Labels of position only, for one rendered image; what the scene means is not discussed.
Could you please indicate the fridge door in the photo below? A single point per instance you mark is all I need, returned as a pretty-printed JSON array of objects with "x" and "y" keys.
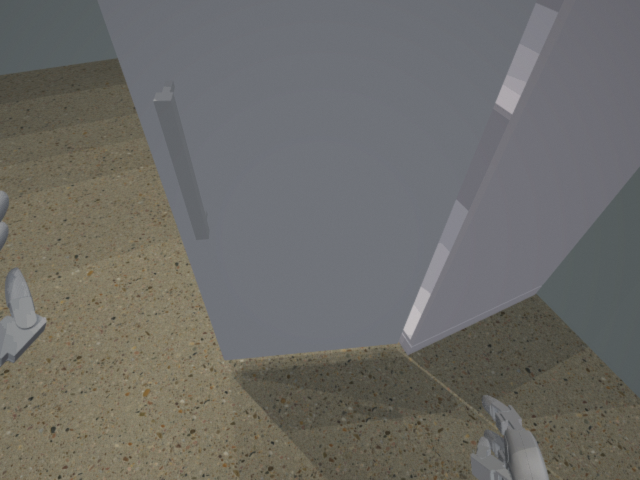
[{"x": 329, "y": 141}]

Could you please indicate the left robot hand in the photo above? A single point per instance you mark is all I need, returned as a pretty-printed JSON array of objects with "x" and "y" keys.
[{"x": 24, "y": 326}]

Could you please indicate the right robot hand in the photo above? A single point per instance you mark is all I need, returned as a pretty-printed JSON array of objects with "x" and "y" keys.
[{"x": 519, "y": 456}]

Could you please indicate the handle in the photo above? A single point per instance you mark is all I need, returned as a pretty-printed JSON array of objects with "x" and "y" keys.
[{"x": 170, "y": 122}]

